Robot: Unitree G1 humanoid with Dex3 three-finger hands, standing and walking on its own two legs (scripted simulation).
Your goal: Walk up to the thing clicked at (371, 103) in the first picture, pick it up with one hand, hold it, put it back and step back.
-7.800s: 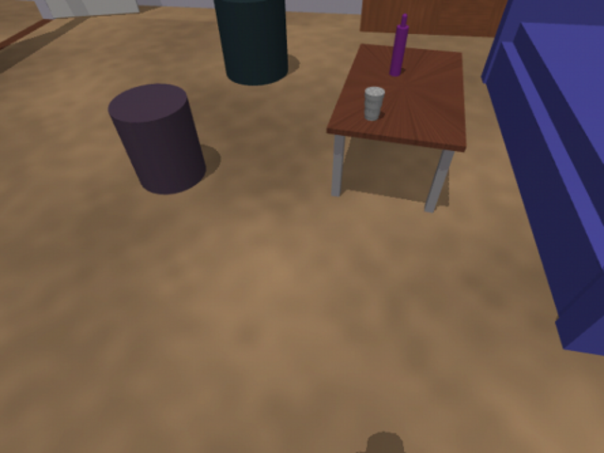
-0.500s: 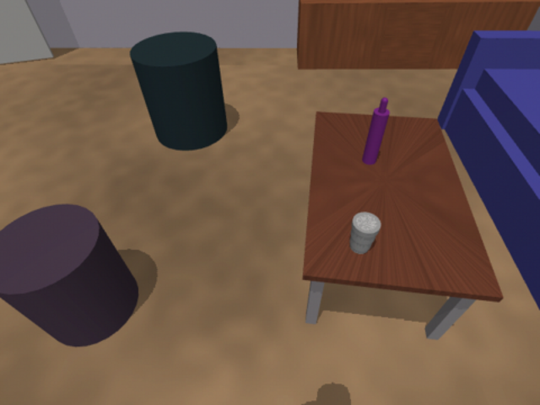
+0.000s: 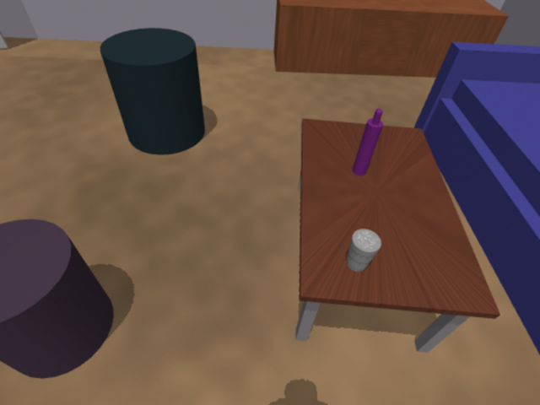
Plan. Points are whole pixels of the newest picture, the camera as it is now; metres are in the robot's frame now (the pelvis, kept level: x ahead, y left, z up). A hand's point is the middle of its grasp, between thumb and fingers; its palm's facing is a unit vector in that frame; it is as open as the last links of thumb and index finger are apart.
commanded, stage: walk up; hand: right
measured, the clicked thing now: (361, 252) +0.60 -0.27 -0.31
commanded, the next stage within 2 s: none
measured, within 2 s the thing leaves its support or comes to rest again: neither
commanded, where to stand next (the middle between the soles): +0.18 -0.04 m, yaw -3 degrees
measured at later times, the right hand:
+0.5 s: hand (448, 402) +0.19 -0.31 -0.17, palm faces +0.02 +0.94 -0.33, open 7.4 cm
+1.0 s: hand (444, 369) +0.24 -0.32 -0.17, palm faces +0.03 +0.93 -0.36, open 7.4 cm
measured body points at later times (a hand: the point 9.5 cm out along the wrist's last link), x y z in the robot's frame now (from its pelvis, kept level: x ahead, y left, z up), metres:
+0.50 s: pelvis +0.13 -0.05 -0.01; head +0.17 -0.07 +0.44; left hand +0.27 +0.24 -0.12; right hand +0.19 -0.36 -0.15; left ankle +0.13 +0.11 -0.70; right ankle +0.18 -0.16 -0.74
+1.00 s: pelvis +0.14 -0.05 -0.02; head +0.18 -0.06 +0.43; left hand +0.23 +0.26 -0.13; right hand +0.24 -0.37 -0.14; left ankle +0.16 +0.10 -0.73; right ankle +0.11 -0.17 -0.74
